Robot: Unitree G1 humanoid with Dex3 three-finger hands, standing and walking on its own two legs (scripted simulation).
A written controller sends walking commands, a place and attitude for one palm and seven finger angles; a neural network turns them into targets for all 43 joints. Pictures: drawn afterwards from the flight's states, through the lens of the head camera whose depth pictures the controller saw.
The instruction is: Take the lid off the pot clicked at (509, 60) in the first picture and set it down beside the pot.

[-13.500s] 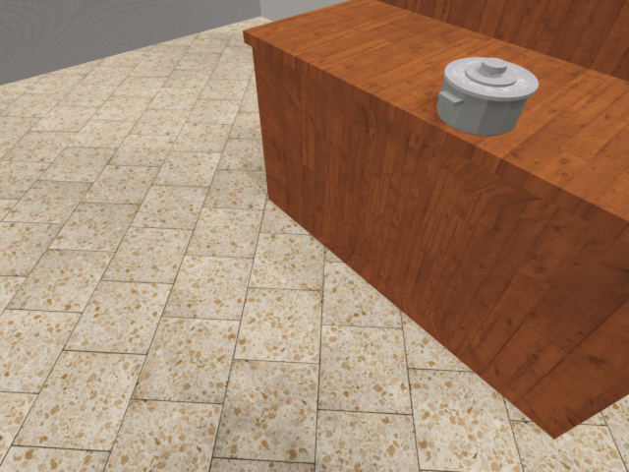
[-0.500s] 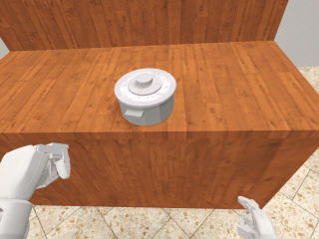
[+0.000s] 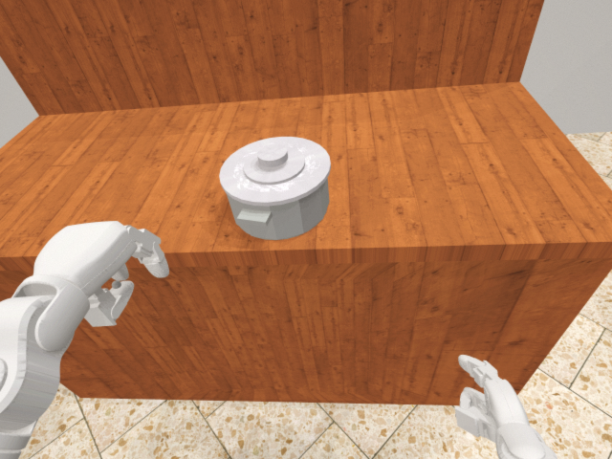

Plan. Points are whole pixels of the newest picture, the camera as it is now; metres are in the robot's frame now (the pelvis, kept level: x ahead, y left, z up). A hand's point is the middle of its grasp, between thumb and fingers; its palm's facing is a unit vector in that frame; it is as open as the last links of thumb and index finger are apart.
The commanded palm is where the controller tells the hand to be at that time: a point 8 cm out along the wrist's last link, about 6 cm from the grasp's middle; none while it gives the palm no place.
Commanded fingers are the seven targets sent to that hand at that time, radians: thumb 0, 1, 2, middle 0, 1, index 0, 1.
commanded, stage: reach forward and open the fingers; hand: left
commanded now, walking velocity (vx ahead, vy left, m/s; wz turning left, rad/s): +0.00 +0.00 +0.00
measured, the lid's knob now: (272, 155) +0.56 +0.15 +0.12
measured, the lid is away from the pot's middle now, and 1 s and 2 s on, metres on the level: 0.00 0.00 0.00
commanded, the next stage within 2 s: move the open hand above the knob in 0.40 s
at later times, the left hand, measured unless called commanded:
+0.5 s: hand (136, 232) +0.30 +0.24 +0.19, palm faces -0.04 -0.03 -1.00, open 9.9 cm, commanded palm +0.27 +0.24 +0.26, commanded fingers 0.00 -0.34 1.58 -0.86 -0.08 -0.86 -0.08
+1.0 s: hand (187, 205) +0.37 +0.21 +0.17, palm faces -0.15 -0.08 -0.99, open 9.9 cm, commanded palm +0.35 +0.21 +0.26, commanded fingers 0.00 -0.34 1.58 -0.86 -0.08 -0.86 -0.08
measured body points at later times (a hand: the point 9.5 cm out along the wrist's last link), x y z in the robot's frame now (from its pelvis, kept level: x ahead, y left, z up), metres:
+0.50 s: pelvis -0.02 +0.01 +0.00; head -0.04 -0.04 +0.45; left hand +0.30 +0.24 +0.24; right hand +0.20 -0.21 -0.09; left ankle +0.05 +0.11 -0.74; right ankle +0.04 -0.08 -0.74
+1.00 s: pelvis +0.01 +0.02 +0.00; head +0.00 -0.03 +0.45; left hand +0.37 +0.21 +0.23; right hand +0.22 -0.20 -0.10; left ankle +0.05 +0.11 -0.74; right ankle +0.04 -0.08 -0.74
